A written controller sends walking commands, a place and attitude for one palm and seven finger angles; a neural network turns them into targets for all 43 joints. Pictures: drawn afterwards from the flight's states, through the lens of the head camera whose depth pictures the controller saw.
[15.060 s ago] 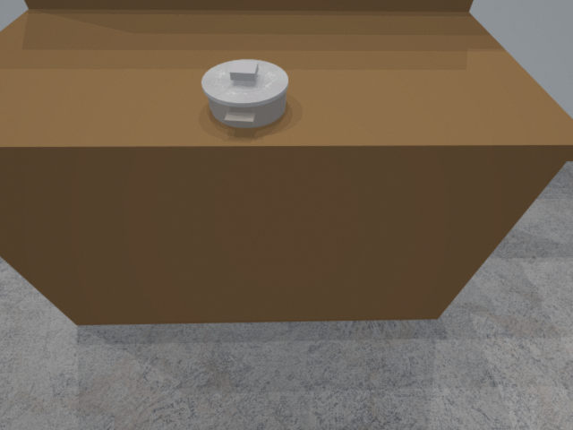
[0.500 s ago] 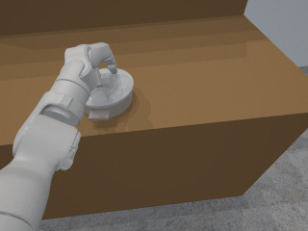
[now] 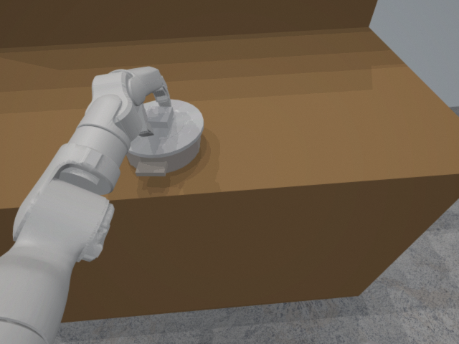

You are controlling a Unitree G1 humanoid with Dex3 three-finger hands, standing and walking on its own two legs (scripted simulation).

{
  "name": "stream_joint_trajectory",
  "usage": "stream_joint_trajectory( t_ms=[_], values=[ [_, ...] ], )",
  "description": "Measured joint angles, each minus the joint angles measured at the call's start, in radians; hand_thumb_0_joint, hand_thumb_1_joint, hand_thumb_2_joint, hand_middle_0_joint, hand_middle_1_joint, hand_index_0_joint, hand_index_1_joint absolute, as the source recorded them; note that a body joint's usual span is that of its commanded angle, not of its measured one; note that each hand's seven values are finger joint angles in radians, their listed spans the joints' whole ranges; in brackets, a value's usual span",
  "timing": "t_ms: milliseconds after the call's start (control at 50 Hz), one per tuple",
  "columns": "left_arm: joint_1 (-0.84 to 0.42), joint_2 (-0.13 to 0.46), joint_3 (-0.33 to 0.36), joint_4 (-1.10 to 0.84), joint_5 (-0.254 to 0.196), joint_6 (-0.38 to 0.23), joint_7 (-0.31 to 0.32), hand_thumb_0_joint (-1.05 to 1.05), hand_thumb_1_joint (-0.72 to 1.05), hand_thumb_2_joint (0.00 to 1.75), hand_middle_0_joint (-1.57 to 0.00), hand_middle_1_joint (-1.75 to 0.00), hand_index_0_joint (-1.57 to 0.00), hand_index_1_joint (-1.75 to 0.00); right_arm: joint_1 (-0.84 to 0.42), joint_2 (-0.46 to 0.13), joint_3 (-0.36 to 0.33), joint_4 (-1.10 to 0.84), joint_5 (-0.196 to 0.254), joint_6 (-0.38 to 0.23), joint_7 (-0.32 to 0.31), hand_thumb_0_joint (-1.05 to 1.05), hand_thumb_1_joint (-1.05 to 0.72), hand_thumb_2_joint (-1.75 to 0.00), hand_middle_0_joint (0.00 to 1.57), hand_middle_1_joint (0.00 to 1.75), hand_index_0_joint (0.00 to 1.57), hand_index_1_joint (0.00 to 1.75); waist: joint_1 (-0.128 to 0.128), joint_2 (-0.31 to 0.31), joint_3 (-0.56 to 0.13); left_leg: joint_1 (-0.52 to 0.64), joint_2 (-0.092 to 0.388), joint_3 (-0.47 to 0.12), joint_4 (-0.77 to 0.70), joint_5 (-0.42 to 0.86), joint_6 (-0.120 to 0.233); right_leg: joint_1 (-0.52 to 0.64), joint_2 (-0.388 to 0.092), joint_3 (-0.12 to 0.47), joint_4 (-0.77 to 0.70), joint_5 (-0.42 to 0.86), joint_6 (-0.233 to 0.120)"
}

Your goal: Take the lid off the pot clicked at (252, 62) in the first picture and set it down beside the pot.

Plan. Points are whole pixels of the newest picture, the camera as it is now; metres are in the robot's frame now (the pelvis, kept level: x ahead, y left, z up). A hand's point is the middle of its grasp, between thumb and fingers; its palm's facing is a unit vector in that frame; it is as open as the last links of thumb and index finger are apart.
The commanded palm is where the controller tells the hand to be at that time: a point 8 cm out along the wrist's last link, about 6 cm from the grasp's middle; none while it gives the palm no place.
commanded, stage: close the fingers and squeeze the knob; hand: left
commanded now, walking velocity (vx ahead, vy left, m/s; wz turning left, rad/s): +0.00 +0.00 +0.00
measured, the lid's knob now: (158, 117) +0.49 +0.13 +0.15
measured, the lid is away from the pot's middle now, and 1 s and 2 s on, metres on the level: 0.01 0.01 0.01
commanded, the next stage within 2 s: lift the lid straight up in 1.26 s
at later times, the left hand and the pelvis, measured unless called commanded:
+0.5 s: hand (143, 117) +0.46 +0.14 +0.17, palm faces -0.39 -0.11 -0.92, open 8.5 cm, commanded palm +0.46 +0.14 +0.23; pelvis +0.00 +0.01 +0.00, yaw +0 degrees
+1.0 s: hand (145, 116) +0.46 +0.14 +0.17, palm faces -0.41 -0.09 -0.91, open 8.3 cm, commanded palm +0.46 +0.14 +0.23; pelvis +0.00 +0.00 +0.00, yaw +0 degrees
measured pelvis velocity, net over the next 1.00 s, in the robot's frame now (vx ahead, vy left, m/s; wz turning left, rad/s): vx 0.00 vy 0.00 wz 0.01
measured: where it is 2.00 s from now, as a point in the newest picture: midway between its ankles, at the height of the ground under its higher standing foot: outside the picture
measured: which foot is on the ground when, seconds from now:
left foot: down 0.00-1.00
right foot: down 0.00-1.00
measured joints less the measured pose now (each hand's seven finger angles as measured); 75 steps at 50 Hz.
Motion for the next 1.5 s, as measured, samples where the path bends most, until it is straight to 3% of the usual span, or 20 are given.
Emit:
stream_joint_trajectory(
  t_ms=[160, 300, 380, 760, 1500],
  values=[
    [0.008, 0.0, -0.007, -0.006, -0.005, -0.007, 0.0, 0.0, -0.03, 1.01, -0.52, -0.81, -0.53, -0.81, 0.011, 0.011, 0.003, 0.007, -0.001, 0.001, 0.001, 0.0, -0.9, -0.9, 0.2, 0.3, 0.2, 0.3, 0.002, 0.006, 0.0, -0.003, -0.004, -0.002, 0.003, -0.002, 0.003, -0.001, -0.004, -0.002, 0.001, -0.002, 0.003],
    [0.035, 0.004, 0.015, -0.025, -0.01, -0.014, 0.009, 0.0, 0.05, 0.96, -0.53, -0.93, -0.51, -0.92, 0.031, 0.014, 0.005, 0.014, -0.001, 0.001, 0.004, 0.01, -0.9, -0.9, 0.2, 0.3, 0.2, 0.3, 0.001, 0.012, -0.004, 0.005, -0.006, 0.003, 0.0, -0.003, 0.006, 0.006, -0.006, 0.004, -0.002, -0.001, 0.007],
    [0.022, 0.0, -0.012, -0.019, -0.006, -0.002, 0.012, 0.0, 0.1, 0.94, -0.55, -0.98, -0.51, -0.96, 0.035, 0.013, 0.003, 0.019, 0.001, -0.001, 0.004, 0.01, -0.9, -0.9, 0.2, 0.3, 0.2, 0.3, -0.001, 0.01, 0.002, 0.006, -0.007, 0.001, -0.001, 0.0, 0.007, 0.007, -0.007, 0.001, -0.003, 0.001, 0.007],
    [-0.031, -0.015, -0.033, 0.053, -0.006, -0.008, 0.013, 0.02, 0.22, 0.8, -0.68, -1.07, -0.52, -0.99, 0.046, 0.006, -0.003, 0.04, -0.004, -0.021, 0.0, 0.01, -0.9, -0.9, 0.2, 0.3, 0.2, 0.3, -0.004, 0.004, -0.001, -0.003, -0.01, -0.001, -0.01, 0.008, 0.007, -0.004, -0.009, -0.001, -0.004, 0.004, 0.007],
    [0.01, 0.002, -0.002, 0.007, -0.004, -0.038, 0.009, 0.11, 0.37, 0.83, -1.03, -1.2, -0.41, -0.95, 0.037, 0.008, -0.001, 0.031, -0.004, -0.023, -0.006, 0.01, -0.9, -0.9, 0.2, 0.3, 0.2, 0.3, -0.003, 0.008, 0.0, 0.009, -0.003, -0.001, -0.01, 0.005, 0.001, 0.007, -0.002, 0.002, -0.005, 0.003, 0.001]
  ],
)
